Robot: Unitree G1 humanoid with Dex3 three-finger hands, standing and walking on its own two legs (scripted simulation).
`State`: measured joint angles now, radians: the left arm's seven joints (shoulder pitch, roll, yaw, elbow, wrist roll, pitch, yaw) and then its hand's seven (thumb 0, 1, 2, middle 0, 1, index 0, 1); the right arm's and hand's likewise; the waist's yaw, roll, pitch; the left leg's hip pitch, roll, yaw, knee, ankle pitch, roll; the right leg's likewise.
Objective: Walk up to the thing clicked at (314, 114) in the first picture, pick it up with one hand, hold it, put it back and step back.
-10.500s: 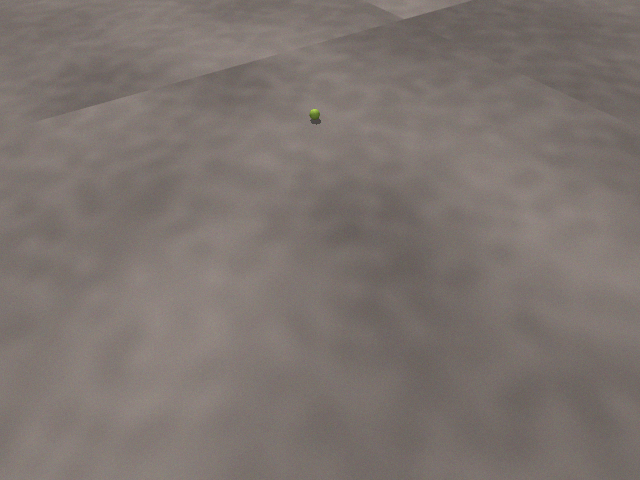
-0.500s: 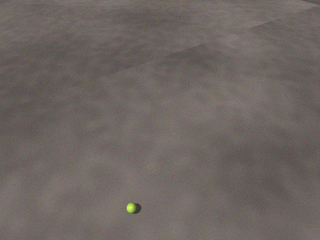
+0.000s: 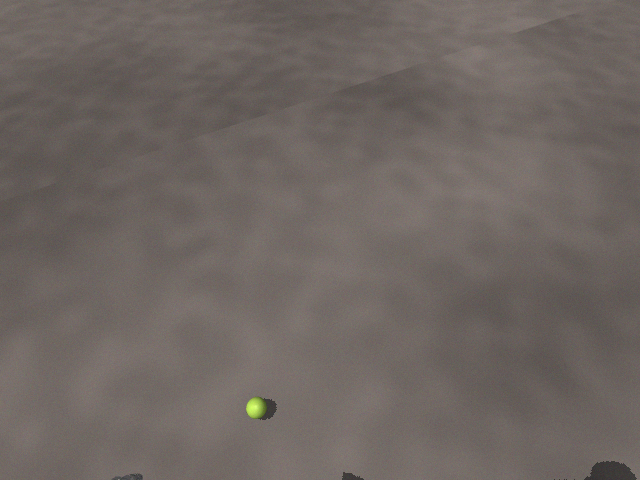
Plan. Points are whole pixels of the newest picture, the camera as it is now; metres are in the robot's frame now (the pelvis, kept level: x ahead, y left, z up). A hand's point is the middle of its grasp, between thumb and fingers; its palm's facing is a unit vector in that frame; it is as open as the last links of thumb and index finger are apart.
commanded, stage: walk up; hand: left
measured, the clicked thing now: (256, 407) +0.42 +0.24 -0.73
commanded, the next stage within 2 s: stand in 1.74 s
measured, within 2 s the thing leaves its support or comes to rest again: neither
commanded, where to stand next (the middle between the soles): +0.04 +0.00 m, yaw +0 degrees
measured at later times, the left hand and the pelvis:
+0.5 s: hand out of the picture +0.08 +0.25 -0.15, palm faces +0.00 -0.93 -0.37, open 7.4 cm; pelvis +0.02 -0.01 +0.00, yaw +0 degrees
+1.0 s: hand (163, 473) +0.16 +0.25 -0.14, palm faces +0.01 -0.94 -0.33, open 7.4 cm; pelvis +0.05 +0.00 +0.02, yaw +0 degrees
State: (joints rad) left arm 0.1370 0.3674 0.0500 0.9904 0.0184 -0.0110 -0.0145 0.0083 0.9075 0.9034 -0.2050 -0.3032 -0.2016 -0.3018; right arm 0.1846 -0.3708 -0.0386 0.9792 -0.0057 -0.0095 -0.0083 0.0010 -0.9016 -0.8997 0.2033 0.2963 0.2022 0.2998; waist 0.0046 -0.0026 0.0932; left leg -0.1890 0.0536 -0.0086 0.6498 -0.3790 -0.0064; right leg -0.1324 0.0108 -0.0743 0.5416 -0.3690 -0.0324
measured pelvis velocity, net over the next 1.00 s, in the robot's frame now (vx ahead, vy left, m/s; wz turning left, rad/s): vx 0.05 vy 0.00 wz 0.00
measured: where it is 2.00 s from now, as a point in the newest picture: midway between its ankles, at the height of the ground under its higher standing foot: outside the picture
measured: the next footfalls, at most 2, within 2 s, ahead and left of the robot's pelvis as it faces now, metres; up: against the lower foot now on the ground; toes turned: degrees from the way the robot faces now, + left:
left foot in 0.20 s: +0.09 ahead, +0.13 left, +0.00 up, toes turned -1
right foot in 0.40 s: +0.06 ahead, -0.13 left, +0.00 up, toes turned -1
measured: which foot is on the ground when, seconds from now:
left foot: up 0.00-0.18, down 0.20-1.00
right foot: down 0.00-0.22, up 0.24-0.38, down 0.40-1.00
